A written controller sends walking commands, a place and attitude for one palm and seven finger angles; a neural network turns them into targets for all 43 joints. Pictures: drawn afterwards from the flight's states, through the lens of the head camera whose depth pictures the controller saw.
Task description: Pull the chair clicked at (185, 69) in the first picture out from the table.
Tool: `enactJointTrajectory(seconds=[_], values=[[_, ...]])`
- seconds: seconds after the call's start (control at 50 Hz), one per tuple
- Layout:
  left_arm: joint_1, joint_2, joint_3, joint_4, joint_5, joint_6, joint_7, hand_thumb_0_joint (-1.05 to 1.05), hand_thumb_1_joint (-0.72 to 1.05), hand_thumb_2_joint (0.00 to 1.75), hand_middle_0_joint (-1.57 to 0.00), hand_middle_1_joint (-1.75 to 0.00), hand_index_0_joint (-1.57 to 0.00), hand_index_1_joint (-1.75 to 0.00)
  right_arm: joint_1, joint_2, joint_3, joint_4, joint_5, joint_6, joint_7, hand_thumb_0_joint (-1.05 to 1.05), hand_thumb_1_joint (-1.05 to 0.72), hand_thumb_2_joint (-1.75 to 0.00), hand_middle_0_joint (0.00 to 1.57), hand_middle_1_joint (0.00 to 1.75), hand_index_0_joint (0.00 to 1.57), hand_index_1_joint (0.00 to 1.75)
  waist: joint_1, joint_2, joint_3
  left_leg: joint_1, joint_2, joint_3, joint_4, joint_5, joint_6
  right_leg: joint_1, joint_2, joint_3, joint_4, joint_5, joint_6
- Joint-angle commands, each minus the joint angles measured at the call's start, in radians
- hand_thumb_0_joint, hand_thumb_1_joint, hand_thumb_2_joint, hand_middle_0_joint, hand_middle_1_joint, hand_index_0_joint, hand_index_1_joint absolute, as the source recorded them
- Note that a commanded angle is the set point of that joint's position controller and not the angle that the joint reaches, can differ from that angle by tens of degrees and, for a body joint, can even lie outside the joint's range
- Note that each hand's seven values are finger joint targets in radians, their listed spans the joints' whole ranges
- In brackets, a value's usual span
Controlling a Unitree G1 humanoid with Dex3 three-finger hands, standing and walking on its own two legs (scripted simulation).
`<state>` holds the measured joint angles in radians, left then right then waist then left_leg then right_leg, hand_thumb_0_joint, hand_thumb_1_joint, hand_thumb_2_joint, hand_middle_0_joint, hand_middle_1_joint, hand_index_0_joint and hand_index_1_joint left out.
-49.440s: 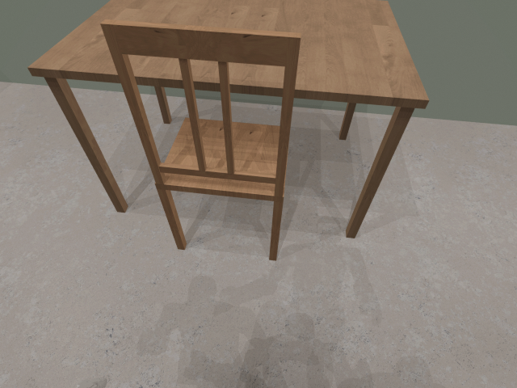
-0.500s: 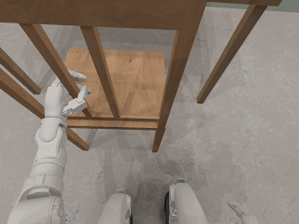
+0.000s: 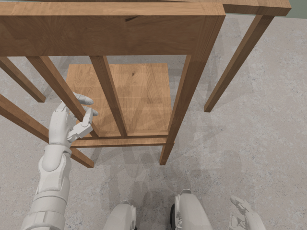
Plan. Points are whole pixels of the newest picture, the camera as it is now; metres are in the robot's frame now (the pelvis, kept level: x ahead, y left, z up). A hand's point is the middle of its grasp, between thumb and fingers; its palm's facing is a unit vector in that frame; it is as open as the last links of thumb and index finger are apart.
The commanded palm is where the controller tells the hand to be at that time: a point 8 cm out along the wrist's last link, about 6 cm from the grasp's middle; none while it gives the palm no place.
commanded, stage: hook a spindle and tug to test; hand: left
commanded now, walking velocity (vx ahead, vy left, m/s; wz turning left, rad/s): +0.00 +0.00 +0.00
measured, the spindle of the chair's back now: (76, 108) +0.40 +0.19 +0.04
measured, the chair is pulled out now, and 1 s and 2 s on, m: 0.22 0.28 0.31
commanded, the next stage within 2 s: step backward, pulling the chair out in 0.08 s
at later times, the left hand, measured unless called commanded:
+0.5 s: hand (90, 124) +0.36 +0.16 +0.03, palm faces +0.11 -0.99 -0.11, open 5.1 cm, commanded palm +0.33 +0.21 +0.03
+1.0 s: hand (97, 146) +0.31 +0.13 +0.03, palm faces +0.07 -0.98 -0.16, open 5.1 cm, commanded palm +0.29 +0.18 +0.03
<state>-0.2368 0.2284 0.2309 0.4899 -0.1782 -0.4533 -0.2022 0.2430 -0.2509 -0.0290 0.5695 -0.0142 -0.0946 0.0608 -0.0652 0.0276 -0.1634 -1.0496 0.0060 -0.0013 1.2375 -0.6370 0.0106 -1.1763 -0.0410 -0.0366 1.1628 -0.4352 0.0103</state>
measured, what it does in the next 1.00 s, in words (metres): rises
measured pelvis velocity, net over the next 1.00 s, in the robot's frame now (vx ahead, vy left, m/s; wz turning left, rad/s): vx -0.03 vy -0.01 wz -0.05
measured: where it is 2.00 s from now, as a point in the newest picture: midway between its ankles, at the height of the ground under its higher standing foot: outside the picture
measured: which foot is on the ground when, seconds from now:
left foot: down 0.00-1.00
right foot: down 0.00-1.00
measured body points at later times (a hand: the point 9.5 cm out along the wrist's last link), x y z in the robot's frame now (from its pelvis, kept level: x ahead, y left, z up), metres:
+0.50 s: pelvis +0.01 +0.01 +0.08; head +0.12 +0.00 +0.52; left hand +0.35 +0.21 +0.04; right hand +0.10 -0.26 -0.04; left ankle -0.04 +0.11 -0.63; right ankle +0.05 -0.13 -0.63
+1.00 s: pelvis -0.03 -0.01 +0.10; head +0.07 -0.03 +0.54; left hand +0.30 +0.18 +0.04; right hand +0.04 -0.27 -0.04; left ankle -0.04 +0.11 -0.63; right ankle +0.05 -0.13 -0.63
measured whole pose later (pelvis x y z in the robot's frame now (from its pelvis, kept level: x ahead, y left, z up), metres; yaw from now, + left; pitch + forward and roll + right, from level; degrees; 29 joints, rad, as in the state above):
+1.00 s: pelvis -0.03 -0.01 +0.10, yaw -3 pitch +8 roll +1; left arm -0.30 0.18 0.12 0.88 -0.09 -0.28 0.09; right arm 0.22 -0.22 -0.03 0.65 0.04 0.13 -0.10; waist -0.07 0.02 0.08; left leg -0.40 0.01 0.07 0.56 -0.30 0.00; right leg -0.53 -0.01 0.01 0.50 -0.10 0.00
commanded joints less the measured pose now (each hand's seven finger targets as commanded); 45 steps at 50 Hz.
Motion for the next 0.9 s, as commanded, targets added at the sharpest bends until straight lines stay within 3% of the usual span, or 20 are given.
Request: enactJointTrajectory(seconds=[0.0,0.1,0.14,0.16,0.18,0.2,0.22,0.26,0.3,0.32,0.36,0.42,0.46,0.5,0.54,0.62,0.68,0.8,0.84,0.88], values=[[-0.096,0.13,0.016,-0.241,-0.004,-0.097,-0.034,0.0,0.9,0.9,-0.5,-1.45,-0.5,-1.45,0.072,-0.147,-0.056,-0.095,0.008,-0.038,-0.007,0.0,-0.9,-0.9,0.2,0.3,0.2,0.3,0.014,0.017,-0.462,0.151,-0.012,-0.022,-0.137,0.633,-0.032,0.449,0.033,0.01,-0.052,0.415,-0.044],[-0.189,0.171,0.059,-0.199,0.0,-0.095,-0.035,0.0,0.9,0.9,-0.5,-1.45,-0.5,-1.45,0.064,-0.153,-0.052,-0.081,0.007,-0.041,-0.021,0.0,-0.9,-0.9,0.2,0.3,0.2,0.3,0.005,0.006,-0.441,0.099,-0.022,-0.016,-0.121,0.536,-0.024,0.435,0.033,0.017,-0.041,0.379,-0.044],[-0.178,0.179,0.065,-0.193,0.0,-0.089,-0.042,0.0,0.9,0.9,-0.5,-1.45,-0.5,-1.45,0.061,-0.154,-0.051,-0.086,0.009,-0.044,-0.025,0.0,-0.9,-0.9,0.2,0.3,0.2,0.3,0.011,0.025,-0.458,0.097,-0.025,-0.014,-0.119,0.535,-0.023,0.442,0.031,0.021,-0.038,0.382,-0.046],[-0.268,0.16,0.025,-0.26,-0.002,-0.091,-0.045,0.0,0.9,0.9,-0.5,-1.45,-0.5,-1.45,0.056,-0.152,-0.049,-0.088,0.009,-0.045,-0.029,0.0,-0.9,-0.9,0.2,0.3,0.2,0.3,-0.004,0.062,-0.491,0.144,-0.024,-0.018,-0.123,0.565,-0.025,0.436,0.027,0.019,-0.044,0.391,-0.042],[-0.391,0.441,0.109,-0.382,0.124,0.012,0.102,0.0,0.9,0.9,-0.5,-1.45,-0.5,-1.45,0.109,-0.122,-0.054,-0.157,0.059,0.054,-0.075,0.0,-0.9,-0.9,0.2,0.3,0.2,0.3,0.031,0.102,-0.643,0.459,-0.021,0.034,-0.306,0.492,-0.01,0.79,-0.053,0.137,-0.264,0.373,-0.053],[-0.35,0.33,0.033,-0.389,0.128,0.076,0.161,0.0,0.9,0.9,-0.5,-1.45,-0.5,-1.45,0.116,-0.111,-0.056,-0.191,0.063,0.08,-0.106,0.0,-0.9,-0.9,0.2,0.3,0.2,0.3,0.006,0.114,-0.56,0.494,-0.033,0.038,-0.355,0.472,-0.006,0.804,-0.051,0.109,-0.313,0.469,-0.052],[-0.268,0.279,0.011,-0.367,0.123,0.122,0.192,0.0,0.9,0.9,-0.5,-1.45,-0.5,-1.45,0.117,-0.112,-0.056,-0.194,0.066,0.087,-0.122,0.0,-0.9,-0.9,0.2,0.3,0.2,0.3,0.004,0.083,-0.508,0.484,-0.029,0.027,-0.374,0.477,-0.009,0.777,-0.058,0.096,-0.322,0.508,-0.049],[-0.147,0.231,-0.019,-0.243,0.134,0.196,0.232,0.0,0.9,0.9,-0.5,-1.45,-0.5,-1.45,0.056,-0.109,-0.041,-0.184,0.078,0.126,-0.143,0.0,-0.9,-0.9,0.2,0.3,0.2,0.3,0.004,0.071,-0.429,0.477,-0.004,-0.004,-0.423,0.485,-0.008,0.73,-0.058,0.093,-0.34,0.503,-0.042],[-0.115,0.168,-0.073,-0.109,0.142,0.248,0.259,0.0,0.9,0.9,-0.5,-1.45,-0.5,-1.45,0.043,-0.105,-0.028,-0.155,0.08,0.16,-0.157,0.0,-0.9,-0.9,0.2,0.3,0.2,0.3,-0.012,-0.052,-0.315,0.459,0.007,-0.005,-0.476,0.411,0.0,0.752,-0.069,0.084,-0.395,0.497,-0.029],[-0.139,0.158,-0.086,-0.06,0.144,0.257,0.27,0.0,0.9,0.9,-0.5,-1.45,-0.5,-1.45,0.041,-0.114,-0.026,-0.144,0.079,0.173,-0.165,0.0,-0.9,-0.9,0.2,0.3,0.2,0.3,-0.018,-0.072,-0.269,0.468,0.022,-0.022,-0.519,0.428,-0.003,0.752,-0.069,0.069,-0.406,0.508,-0.025],[-0.194,0.172,-0.076,-0.002,0.151,0.25,0.294,0.0,0.9,0.9,-0.5,-1.45,-0.5,-1.45,0.038,-0.123,-0.029,-0.122,0.072,0.184,-0.177,0.0,-0.9,-0.9,0.2,0.3,0.2,0.3,-0.014,-0.028,-0.247,0.535,0.052,-0.044,-0.577,0.566,-0.003,0.764,-0.06,0.061,-0.435,0.58,-0.013],[-0.232,0.161,-0.098,0.056,0.157,0.231,0.298,0.0,0.9,0.9,-0.5,-1.45,-0.5,-1.45,0.057,-0.123,-0.034,-0.087,0.059,0.191,-0.175,0.0,-0.9,-0.9,0.2,0.3,0.2,0.3,-0.005,0.117,-0.262,0.675,0.093,-0.06,-0.596,0.848,-0.016,0.764,-0.051,0.065,-0.469,0.669,-0.008],[-0.229,0.157,-0.102,0.079,0.161,0.219,0.298,0.0,0.9,0.9,-0.5,-1.45,-0.5,-1.45,0.074,-0.12,-0.04,-0.066,0.052,0.196,-0.171,0.0,-0.9,-0.9,0.2,0.3,0.2,0.3,-0.001,0.169,-0.277,0.765,0.111,-0.062,-0.595,1.024,-0.031,0.774,-0.047,0.065,-0.495,0.722,-0.009],[-0.232,0.148,-0.115,0.098,0.156,0.211,0.291,0.0,0.9,0.9,-0.5,-1.45,-0.5,-1.45,0.076,-0.121,-0.043,-0.057,0.047,0.203,-0.164,0.0,-0.9,-0.9,0.2,0.3,0.2,0.3,0.004,0.181,-0.273,0.806,0.123,-0.068,-0.605,1.084,-0.044,0.785,-0.043,0.065,-0.516,0.701,-0.013],[-0.208,0.167,-0.097,0.12,0.158,0.208,0.291,0.0,0.9,0.9,-0.5,-1.45,-0.5,-1.45,0.072,-0.127,-0.05,-0.053,0.047,0.209,-0.161,0.0,-0.9,-0.9,0.2,0.3,0.2,0.3,0.014,0.182,-0.271,0.824,0.13,-0.073,-0.623,1.088,-0.049,0.815,-0.038,0.065,-0.538,0.689,-0.019],[-0.171,0.154,-0.113,0.132,0.149,0.197,0.284,0.0,0.9,0.9,-0.5,-1.45,-0.5,-1.45,0.048,-0.127,-0.047,-0.062,0.048,0.223,-0.161,0.0,-0.9,-0.9,0.2,0.3,0.2,0.3,0.02,0.137,-0.228,0.781,0.128,-0.057,-0.681,0.904,-0.048,0.877,-0.049,0.074,-0.577,0.717,-0.027],[-0.146,0.162,-0.104,0.134,0.15,0.19,0.286,0.0,0.9,0.9,-0.5,-1.45,-0.5,-1.45,0.045,-0.128,-0.049,-0.057,0.047,0.225,-0.165,0.0,-0.9,-0.9,0.2,0.3,0.2,0.3,0.022,0.133,-0.228,0.811,0.132,-0.046,-0.701,0.922,-0.053,0.897,-0.049,0.078,-0.584,0.756,-0.027],[-0.201,0.16,-0.114,0.156,0.153,0.165,0.29,0.0,0.9,0.9,-0.5,-1.45,-0.5,-1.45,0.034,-0.126,-0.05,-0.038,0.045,0.219,-0.171,0.0,-0.9,-0.9,0.2,0.3,0.2,0.3,0.015,0.108,-0.197,0.803,0.128,-0.029,-0.744,0.777,-0.044,0.897,-0.039,0.08,-0.618,0.674,-0.02],[-0.214,0.192,-0.093,0.168,0.155,0.157,0.3,0.0,0.9,0.9,-0.5,-1.45,-0.5,-1.45,0.039,-0.134,-0.053,-0.029,0.048,0.217,-0.175,0.0,-0.9,-0.9,0.2,0.3,0.2,0.3,0.014,0.107,-0.196,0.793,0.12,-0.021,-0.752,0.712,-0.041,0.911,-0.042,0.087,-0.632,0.655,-0.022],[-0.239,0.173,-0.111,0.191,0.153,0.146,0.304,0.0,0.9,0.9,-0.5,-1.45,-0.5,-1.45,0.034,-0.125,-0.048,-0.021,0.052,0.212,-0.174,0.0,-0.9,-0.9,0.2,0.3,0.2,0.3,0.011,0.104,-0.174,0.783,0.111,-0.011,-0.758,0.644,-0.037,0.901,-0.049,0.091,-0.645,0.617,-0.019]])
